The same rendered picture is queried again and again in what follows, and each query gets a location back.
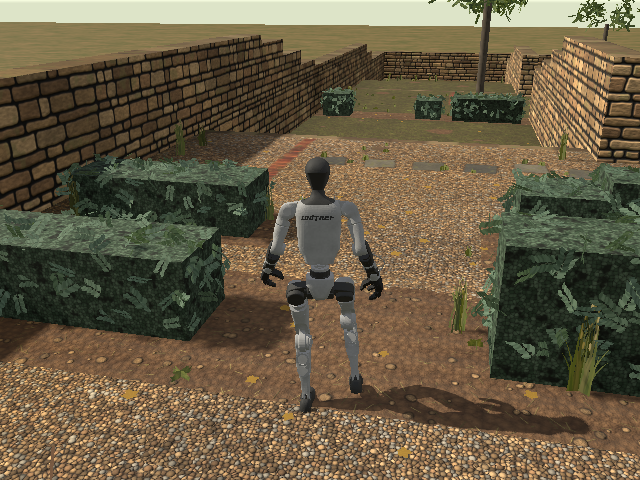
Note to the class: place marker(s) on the robot left shin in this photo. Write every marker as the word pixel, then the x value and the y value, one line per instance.
pixel 303 364

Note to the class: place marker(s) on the right robot forearm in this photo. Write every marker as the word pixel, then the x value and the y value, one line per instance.
pixel 369 264

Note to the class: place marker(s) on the right robot upper arm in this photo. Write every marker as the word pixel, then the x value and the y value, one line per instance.
pixel 350 210

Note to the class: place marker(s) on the right robot hand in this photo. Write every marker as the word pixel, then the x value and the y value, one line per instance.
pixel 377 285

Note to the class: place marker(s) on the left robot forearm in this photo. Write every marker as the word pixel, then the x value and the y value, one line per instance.
pixel 270 261

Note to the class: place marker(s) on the robot left foot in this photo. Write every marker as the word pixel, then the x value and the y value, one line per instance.
pixel 306 404

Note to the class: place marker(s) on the left robot upper arm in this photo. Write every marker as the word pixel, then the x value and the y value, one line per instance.
pixel 286 212

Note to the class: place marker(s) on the left robot hand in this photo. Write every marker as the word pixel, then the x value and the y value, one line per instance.
pixel 266 280

